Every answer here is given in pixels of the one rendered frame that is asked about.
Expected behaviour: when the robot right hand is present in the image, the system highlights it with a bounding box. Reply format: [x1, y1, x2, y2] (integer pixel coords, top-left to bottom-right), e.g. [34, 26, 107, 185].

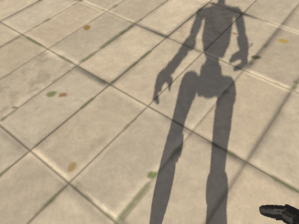
[259, 204, 299, 224]

